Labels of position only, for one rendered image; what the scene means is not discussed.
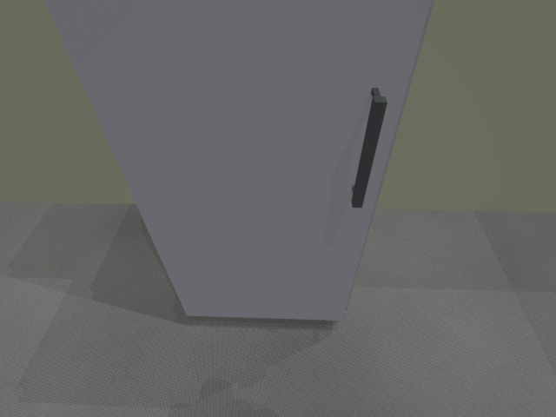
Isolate handle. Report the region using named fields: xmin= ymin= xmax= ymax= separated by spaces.
xmin=352 ymin=88 xmax=387 ymax=208

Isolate fridge door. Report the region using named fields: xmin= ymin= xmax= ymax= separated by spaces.
xmin=44 ymin=0 xmax=431 ymax=321

